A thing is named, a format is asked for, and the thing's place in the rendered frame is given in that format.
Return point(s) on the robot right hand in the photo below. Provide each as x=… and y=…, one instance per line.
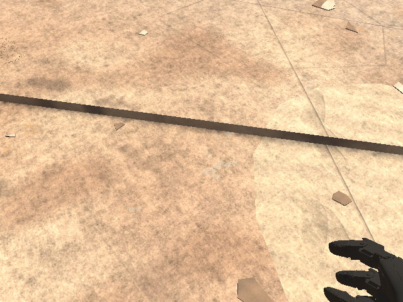
x=386, y=285

